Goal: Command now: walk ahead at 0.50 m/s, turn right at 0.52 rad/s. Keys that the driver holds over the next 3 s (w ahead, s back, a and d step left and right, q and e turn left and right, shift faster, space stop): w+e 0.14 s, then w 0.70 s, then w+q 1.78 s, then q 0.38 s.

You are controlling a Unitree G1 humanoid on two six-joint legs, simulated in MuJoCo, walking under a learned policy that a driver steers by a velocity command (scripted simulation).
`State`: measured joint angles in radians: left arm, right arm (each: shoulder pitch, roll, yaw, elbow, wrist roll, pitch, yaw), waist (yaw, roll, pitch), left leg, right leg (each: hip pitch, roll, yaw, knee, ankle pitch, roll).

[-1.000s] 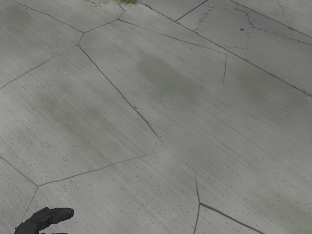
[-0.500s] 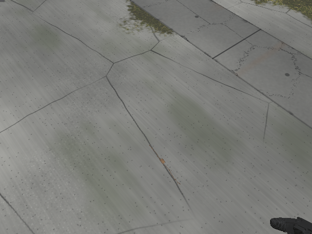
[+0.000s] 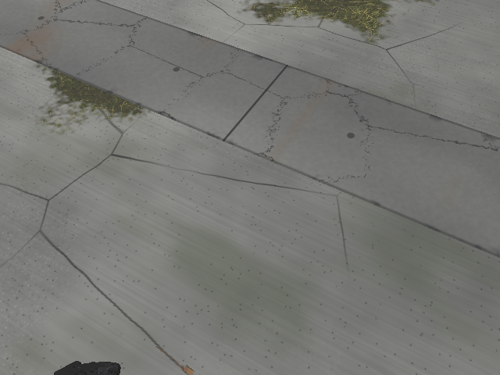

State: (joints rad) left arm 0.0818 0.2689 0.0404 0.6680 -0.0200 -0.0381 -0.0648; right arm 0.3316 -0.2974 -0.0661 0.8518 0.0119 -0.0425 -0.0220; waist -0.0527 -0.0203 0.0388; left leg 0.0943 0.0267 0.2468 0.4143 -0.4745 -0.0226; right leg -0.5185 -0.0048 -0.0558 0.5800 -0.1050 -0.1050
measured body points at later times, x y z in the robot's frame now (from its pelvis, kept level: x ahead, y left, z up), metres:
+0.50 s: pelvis +0.30 +0.01 +0.01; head +0.33 +0.00 +0.46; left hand +0.38 +0.29 -0.11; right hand +0.47 -0.26 -0.07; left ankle +0.45 +0.10 -0.72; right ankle +0.13 -0.08 -0.72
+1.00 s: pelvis +0.56 -0.05 +0.01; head +0.60 -0.06 +0.46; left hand +0.84 +0.13 -0.05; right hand +0.50 -0.33 -0.11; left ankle +0.45 +0.10 -0.72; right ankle +0.68 -0.19 -0.71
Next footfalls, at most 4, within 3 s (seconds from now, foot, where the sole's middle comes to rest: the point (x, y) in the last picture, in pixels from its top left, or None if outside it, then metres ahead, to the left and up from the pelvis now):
0.50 left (220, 364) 0.49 0.09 -0.75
1.02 right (321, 275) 0.72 -0.20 -0.75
1.54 left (225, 204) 0.99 0.07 -0.75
2.02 right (256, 131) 1.31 -0.05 -0.75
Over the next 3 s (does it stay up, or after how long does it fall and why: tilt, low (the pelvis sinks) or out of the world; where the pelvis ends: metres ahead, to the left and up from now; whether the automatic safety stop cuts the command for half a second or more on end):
stays up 1.49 0.31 0.01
